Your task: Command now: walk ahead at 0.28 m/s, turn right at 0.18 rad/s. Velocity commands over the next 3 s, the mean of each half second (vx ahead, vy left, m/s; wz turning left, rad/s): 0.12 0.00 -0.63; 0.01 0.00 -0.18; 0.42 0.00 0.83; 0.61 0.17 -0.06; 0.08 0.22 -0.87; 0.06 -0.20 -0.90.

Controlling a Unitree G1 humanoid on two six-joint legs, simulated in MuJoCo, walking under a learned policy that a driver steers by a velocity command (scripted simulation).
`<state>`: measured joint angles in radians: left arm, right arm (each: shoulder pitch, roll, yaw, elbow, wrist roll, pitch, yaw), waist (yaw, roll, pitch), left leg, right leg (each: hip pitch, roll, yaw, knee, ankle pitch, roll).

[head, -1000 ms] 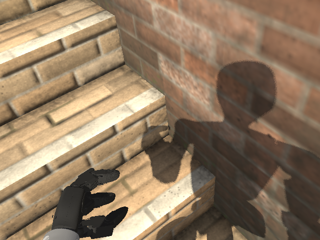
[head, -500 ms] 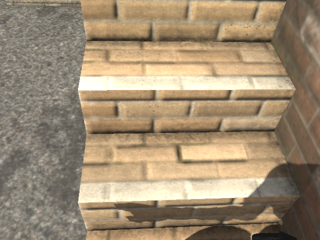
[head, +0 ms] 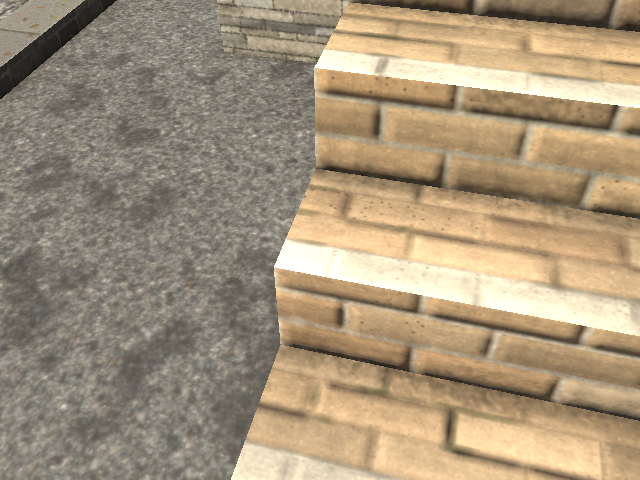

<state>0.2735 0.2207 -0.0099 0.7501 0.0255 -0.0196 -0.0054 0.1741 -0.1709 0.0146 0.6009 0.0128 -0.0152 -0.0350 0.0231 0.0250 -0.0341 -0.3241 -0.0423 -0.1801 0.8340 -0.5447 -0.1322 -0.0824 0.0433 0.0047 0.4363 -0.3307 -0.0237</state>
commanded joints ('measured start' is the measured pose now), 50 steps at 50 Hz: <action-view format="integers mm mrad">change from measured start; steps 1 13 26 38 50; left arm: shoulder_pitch -71 -41 -56 -143 57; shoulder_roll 82 106 84 147 188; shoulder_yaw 11 79 12 72 130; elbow -45 -49 -209 -64 -98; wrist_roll -30 -65 -51 53 3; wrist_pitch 2 0 62 47 68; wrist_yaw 7 15 -2 44 88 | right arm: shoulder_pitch -135 27 -334 -13 -18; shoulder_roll -38 -134 -338 -42 -161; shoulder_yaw -2 -62 -139 -15 -70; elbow -103 -69 -61 62 -53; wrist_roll -28 -57 -75 2 2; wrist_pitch -9 25 52 47 103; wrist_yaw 0 -51 6 54 44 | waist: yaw -16 -124 119 -138 -7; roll -217 240 98 -300 -73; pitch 84 -114 -147 3 -145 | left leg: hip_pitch -80 678 91 -232 24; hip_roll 77 405 330 153 98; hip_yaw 111 15 498 -3 136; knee -119 -312 -457 527 -358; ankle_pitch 39 1330 1138 197 663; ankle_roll -23 339 217 29 125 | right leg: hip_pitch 100 -662 -279 -135 -29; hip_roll -251 20 -200 -433 -307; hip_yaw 285 148 -43 -1 -134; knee -161 548 873 9 246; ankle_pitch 908 -367 127 1137 387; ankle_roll -226 53 105 -122 55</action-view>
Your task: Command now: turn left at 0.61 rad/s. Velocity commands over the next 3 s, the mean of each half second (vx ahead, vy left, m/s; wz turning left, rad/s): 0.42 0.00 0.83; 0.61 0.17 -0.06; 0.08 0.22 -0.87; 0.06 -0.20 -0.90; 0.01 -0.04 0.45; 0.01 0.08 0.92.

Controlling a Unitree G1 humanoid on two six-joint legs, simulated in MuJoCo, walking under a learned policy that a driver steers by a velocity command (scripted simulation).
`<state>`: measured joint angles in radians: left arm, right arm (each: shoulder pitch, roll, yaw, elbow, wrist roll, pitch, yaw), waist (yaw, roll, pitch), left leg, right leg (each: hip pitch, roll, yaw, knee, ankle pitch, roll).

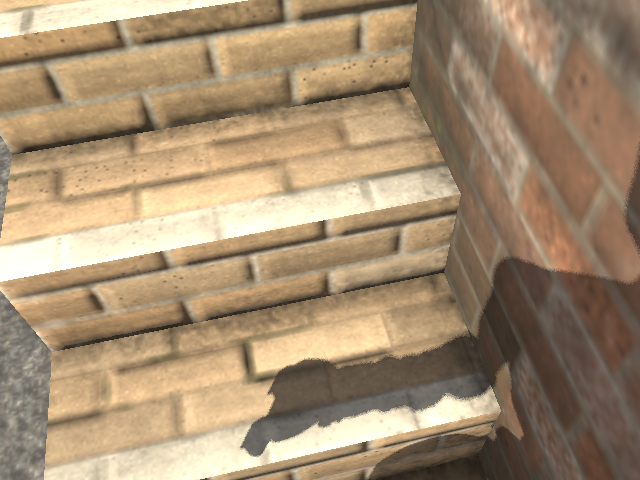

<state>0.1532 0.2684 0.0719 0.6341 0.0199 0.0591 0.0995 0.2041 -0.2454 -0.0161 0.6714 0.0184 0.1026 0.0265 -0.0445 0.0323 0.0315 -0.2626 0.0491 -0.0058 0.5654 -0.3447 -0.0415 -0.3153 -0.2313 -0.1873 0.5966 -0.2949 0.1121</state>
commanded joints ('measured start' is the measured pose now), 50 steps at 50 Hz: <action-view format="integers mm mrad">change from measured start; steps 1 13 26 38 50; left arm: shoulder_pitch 188 64 328 274 534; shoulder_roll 107 30 72 248 160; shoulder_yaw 35 -85 -30 15 57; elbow -8 -148 15 112 33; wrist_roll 16 9 14 -13 -51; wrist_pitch -21 -99 -81 -46 26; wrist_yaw -28 -27 -25 -30 35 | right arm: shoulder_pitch -79 -75 -196 -224 -638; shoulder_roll -156 -150 28 33 -62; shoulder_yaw -59 -54 1 -25 23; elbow -141 -216 -287 -298 -188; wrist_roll -12 12 38 -29 -140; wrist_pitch -5 -80 -97 -170 -145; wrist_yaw -14 -81 -13 25 43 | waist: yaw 73 108 135 -3 383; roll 117 186 -134 -240 193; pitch -227 -79 174 -86 24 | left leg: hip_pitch -8 -112 -961 194 -45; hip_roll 43 64 18 -146 214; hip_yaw -124 -507 -96 192 429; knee -5 -249 1211 -171 -337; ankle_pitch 731 -145 147 396 1050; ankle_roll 74 197 -108 -21 173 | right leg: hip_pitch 96 -261 301 405 -544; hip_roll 47 231 -91 -18 246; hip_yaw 8 294 316 184 140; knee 99 461 -357 -119 1523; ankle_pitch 100 -223 -158 1625 -252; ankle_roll -27 -132 -270 -341 -14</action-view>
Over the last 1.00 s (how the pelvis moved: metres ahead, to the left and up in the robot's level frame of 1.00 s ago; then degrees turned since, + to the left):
-0.04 -0.08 -0.01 -23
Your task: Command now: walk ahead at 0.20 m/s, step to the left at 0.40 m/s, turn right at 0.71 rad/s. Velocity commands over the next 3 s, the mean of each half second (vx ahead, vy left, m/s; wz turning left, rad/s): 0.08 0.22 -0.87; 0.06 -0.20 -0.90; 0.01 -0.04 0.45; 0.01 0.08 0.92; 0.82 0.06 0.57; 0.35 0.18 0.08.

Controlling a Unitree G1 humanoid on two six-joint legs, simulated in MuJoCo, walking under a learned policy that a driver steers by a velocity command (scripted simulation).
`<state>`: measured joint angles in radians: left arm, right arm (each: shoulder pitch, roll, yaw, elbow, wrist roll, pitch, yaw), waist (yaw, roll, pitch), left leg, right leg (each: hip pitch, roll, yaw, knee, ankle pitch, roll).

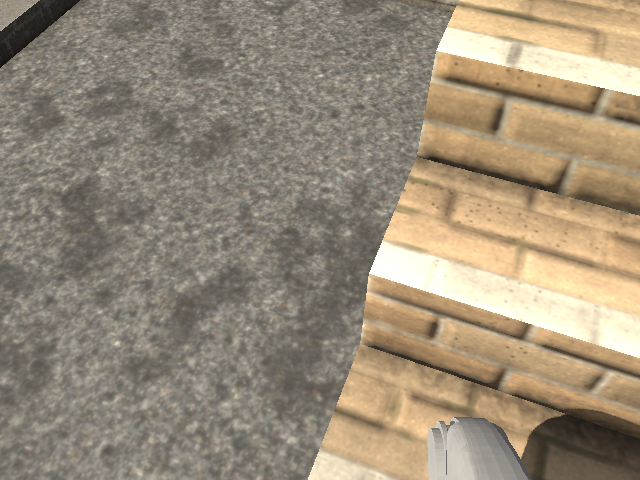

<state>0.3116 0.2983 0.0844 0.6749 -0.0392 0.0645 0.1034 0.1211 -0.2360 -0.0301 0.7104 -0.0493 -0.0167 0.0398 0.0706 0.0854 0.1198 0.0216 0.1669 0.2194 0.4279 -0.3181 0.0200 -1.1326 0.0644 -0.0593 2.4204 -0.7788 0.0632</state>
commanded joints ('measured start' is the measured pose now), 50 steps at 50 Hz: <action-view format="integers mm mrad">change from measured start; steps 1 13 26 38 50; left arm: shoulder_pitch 478 -137 123 -54 -333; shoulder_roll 138 -64 76 -6 -76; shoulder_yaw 57 -15 1 -54 -121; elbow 32 -79 -88 -281 -310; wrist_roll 52 20 97 56 46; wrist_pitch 25 -66 -124 -41 -22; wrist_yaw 45 -66 -135 -147 -152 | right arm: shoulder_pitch -663 -229 -239 130 168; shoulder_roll -82 43 -219 -254 -308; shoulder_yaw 29 31 -82 27 -80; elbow -242 -472 -299 -112 -133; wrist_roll -68 19 53 11 27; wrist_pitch -17 -44 -90 -48 26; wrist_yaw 40 12 -49 -186 -137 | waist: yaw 331 -128 110 56 -45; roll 143 -185 -470 -63 73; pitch -100 -245 -362 -165 -119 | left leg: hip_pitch -392 -164 -34 -41 -17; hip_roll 32 -331 -199 115 202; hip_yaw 288 -304 24 -270 53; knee -230 682 527 46 -140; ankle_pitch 1130 -375 977 569 802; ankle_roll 58 -207 -179 -91 121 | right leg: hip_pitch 480 399 692 -272 305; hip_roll -34 117 104 -113 -233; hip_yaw -37 367 11 168 97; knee -458 -1501 -1438 -28 -1151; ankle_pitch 421 988 972 686 415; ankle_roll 30 -225 -293 64 45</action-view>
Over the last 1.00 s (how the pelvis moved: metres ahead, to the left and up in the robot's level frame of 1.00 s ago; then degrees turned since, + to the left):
0.05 0.19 0.03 26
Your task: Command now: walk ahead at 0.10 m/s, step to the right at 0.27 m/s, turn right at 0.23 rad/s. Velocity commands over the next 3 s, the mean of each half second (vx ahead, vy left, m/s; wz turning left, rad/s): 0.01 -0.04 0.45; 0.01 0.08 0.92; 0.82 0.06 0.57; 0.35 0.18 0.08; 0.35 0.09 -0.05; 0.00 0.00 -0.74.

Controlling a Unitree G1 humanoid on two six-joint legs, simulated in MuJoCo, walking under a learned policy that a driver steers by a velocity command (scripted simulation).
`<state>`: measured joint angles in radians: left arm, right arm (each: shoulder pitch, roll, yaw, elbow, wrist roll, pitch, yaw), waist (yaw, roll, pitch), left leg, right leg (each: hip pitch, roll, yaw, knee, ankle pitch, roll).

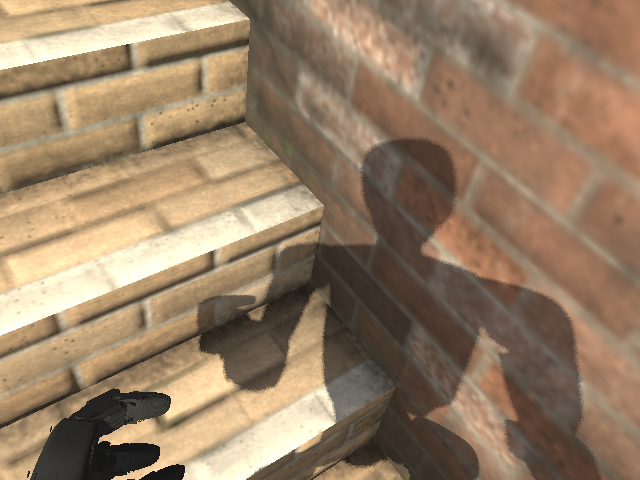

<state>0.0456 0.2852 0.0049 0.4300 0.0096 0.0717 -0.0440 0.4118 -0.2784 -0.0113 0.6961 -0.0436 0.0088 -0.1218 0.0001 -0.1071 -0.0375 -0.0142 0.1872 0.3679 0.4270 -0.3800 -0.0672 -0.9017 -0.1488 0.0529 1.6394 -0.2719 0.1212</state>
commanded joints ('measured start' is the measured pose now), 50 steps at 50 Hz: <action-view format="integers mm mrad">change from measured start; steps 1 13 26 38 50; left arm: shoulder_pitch -88 15 34 54 111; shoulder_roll -75 77 146 12 110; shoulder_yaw -58 13 74 30 82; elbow -28 196 164 117 86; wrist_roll -14 44 -33 -42 -66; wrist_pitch -32 -90 -42 -62 -82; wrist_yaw -8 78 140 130 88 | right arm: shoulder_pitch -114 -184 -127 -258 -162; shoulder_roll -261 -78 20 -66 -109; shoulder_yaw -104 -26 -22 -24 -50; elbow -122 -96 -157 -225 -376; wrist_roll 45 25 35 60 101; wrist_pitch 14 58 109 23 -7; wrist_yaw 47 69 80 38 34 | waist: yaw -3 -57 -79 -14 -13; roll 243 -112 -78 320 265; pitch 63 -95 -95 66 -79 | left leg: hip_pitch -39 -789 -408 -425 -156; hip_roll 158 -121 -114 -38 2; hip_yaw -79 -468 -273 -778 -1117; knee -169 1355 422 -24 119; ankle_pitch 824 -75 49 -95 700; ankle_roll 209 -95 124 247 315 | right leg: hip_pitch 209 606 534 193 261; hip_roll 14 -282 -298 163 235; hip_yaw -93 23 -157 -18 171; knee -555 -1180 -1240 -178 -6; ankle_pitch -159 576 -167 123 -302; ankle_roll -29 -357 -220 -41 -39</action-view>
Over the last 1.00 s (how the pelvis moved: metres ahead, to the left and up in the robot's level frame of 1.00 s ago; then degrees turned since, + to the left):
-0.08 -0.01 -0.02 -53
